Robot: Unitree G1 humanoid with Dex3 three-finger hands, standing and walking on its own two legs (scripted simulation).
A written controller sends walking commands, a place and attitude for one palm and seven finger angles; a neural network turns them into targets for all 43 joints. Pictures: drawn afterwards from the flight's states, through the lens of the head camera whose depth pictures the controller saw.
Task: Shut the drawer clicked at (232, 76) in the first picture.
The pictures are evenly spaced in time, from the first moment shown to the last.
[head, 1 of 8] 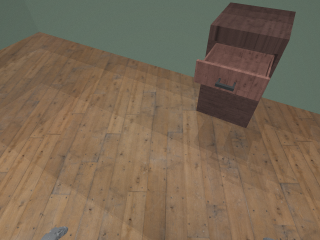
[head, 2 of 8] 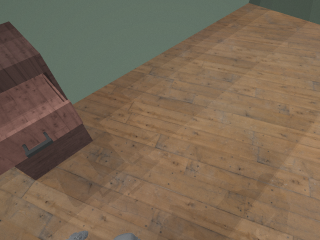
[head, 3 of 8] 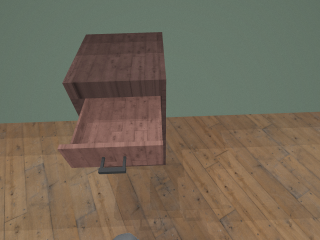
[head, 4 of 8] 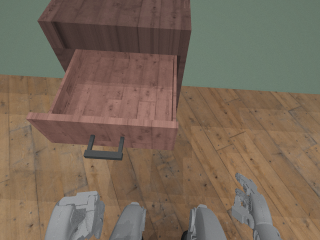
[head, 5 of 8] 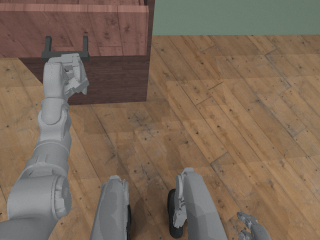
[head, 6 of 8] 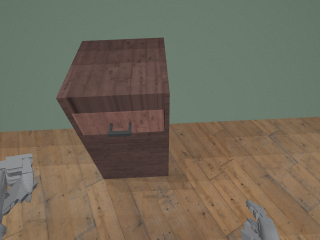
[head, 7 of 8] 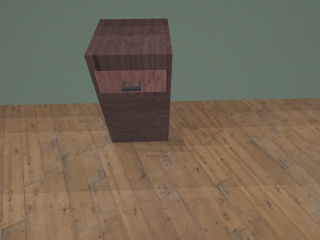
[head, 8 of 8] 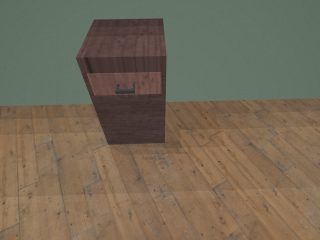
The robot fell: no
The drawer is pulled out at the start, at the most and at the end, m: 0.27 0.27 0.00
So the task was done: yes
